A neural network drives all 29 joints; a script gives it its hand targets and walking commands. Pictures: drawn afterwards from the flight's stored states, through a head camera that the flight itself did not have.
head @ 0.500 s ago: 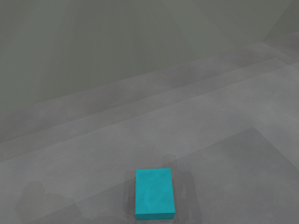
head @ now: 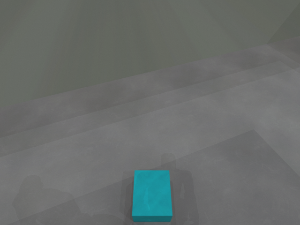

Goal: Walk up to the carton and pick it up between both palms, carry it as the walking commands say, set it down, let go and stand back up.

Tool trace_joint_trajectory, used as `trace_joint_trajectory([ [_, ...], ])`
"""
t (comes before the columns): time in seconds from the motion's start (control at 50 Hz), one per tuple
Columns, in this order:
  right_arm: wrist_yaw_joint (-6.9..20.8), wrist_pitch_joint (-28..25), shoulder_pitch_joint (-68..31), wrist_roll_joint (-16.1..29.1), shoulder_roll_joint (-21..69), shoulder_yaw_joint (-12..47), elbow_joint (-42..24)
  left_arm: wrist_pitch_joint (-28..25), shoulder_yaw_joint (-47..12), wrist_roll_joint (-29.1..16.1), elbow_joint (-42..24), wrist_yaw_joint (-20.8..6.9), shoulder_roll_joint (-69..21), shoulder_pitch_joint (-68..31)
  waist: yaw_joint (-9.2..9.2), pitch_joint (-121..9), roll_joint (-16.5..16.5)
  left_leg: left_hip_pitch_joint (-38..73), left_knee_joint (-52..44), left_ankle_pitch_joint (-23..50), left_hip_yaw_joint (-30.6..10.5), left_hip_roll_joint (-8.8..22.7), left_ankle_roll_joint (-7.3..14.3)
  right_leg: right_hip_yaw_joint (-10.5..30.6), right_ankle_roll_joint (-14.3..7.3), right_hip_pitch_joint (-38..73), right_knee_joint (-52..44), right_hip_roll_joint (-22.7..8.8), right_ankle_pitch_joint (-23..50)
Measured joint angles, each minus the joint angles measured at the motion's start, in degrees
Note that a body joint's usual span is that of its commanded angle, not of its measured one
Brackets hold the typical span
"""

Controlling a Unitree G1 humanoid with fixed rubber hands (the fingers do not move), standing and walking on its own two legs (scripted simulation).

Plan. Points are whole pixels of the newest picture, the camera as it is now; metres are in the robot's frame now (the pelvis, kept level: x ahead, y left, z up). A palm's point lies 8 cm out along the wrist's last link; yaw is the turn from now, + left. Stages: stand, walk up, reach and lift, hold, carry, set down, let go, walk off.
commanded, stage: walk up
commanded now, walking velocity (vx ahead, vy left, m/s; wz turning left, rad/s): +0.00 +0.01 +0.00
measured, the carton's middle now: (151, 195) +0.43 +0.01 -0.71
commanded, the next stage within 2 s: stand in 0.08 s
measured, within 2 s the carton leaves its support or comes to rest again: neither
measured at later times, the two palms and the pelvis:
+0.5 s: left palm out of the picture -0.02 +0.20 -0.15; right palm out of the picture -0.03 -0.19 -0.15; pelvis +0.01 +0.00 +0.00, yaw +0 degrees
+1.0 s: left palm (83, 222) +0.17 +0.21 -0.14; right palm out of the picture +0.16 -0.20 -0.14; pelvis -0.01 +0.01 -0.03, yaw +0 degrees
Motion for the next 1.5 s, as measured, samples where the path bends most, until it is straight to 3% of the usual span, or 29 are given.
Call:
trace_joint_trajectory([
  [0.7,-0.12,-0.57,2.36,-0.19,1.75,0.44,1.64,-0.11,-0.47,-0.26,1.2,0.53,-0.93,0.03,-0.47,0.05,-0.07,0.68,-0.14,-0.81,-0.15,-0.12,0.19,-0.13,0.33,1.13,-0.98,-0.09,-0.42],
  [0.76,-0.87,7.01,0.96,4.47,-1.76,3.52,-7.98,7.18,-2.62,-3.47,-9.7,1.43,1.63,-0.87,-0.24,-3.14,0.12,-10.56,9.53,-4.36,-0.47,-0.03,1.12,0.36,-0.22,-10.24,8.77,0.09,-3.72],
  [0.86,-1.34,20.26,-12.94,10.91,-9.66,7.91,-22.07,20.72,-7.22,-10.19,-26.19,2.48,9.93,-13.83,-1.42,-5.59,-0.26,-24.9,20.72,-7.12,-0.8,-0.42,0.96,-0.01,0.13,-24.93,21.3,-0.83,-7.87],
  [0.92,0.12,29.3,-19.82,10.21,-10.03,6.71,-27.03,30.33,-5.8,-9.62,-30.57,2.16,9.13,-21.15,-1.32,-7.45,-0.34,-28.99,21.97,-7.26,-0.61,-0.6,0.73,0.19,0.25,-29.14,22.68,-1.08,-7.8],
  [1.0,2.66,35.75,-19.24,4.27,-5.34,2.59,-31.38,37.8,-3.7,-5.13,-35.59,1.08,4.03,-20.97,-1.12,-8.6,-0.26,-28.53,18.36,-5.58,-0.77,-0.86,1.24,0.13,0.1,-28.52,18.84,-1.1,-5.93],
  [1.06,3.8,36.06,-14.28,-0.29,-0.93,-0.07,-35.66,38.34,-2.28,-1.75,-40.19,0.44,0.07,-15.8,-1.33,-7.99,-0.74,-28.05,16.27,-4.52,-0.78,-1.26,1.34,0.41,0.16,-28.27,17.34,-1.34,-5.16],
  [1.16,5.0,33.02,-9.64,-3.39,2.51,-2.67,-39.59,34.98,0.25,1.28,-42.87,-0.11,-3.48,-11.16,-1.08,-6.87,-0.84,-34.28,20.91,-5.64,-0.53,-1.45,1.47,0.78,0.56,-34.71,22.36,-1.67,-6.51],
  [1.28,5.54,29.44,-13.17,-1.78,0.35,-3.58,-41.25,31.49,1.08,-0.18,-45.48,-0.2,-1.84,-13.6,-1.21,-7.2,0.41,-44.57,30.19,-7.44,-0.75,-1.11,1.7,0.6,0.7,-44.56,30.89,-1.62,-8.03],
  [1.4,6.22,31.9,-21.48,-0.33,-3.17,-3.94,-41.8,34.21,1.94,-2.72,-47.07,1.24,-0.21,-21.03,-1.29,-3.75,0.7,-47.5,35.45,-7.6,-0.35,-1.16,2.04,0.97,0.8,-47.73,36.54,-1.89,-8.34],
  [1.5,6.53,33.95,-30.2,0.96,-5.15,-5.0,-36.89,37.24,3.54,-3.42,-43.31,2.03,-0.63,-29.53,-0.98,-0.43,0.85,-47.58,38.17,-7.65,-0.35,-0.52,1.97,0.97,0.5,-47.67,38.65,-1.34,-7.94],
])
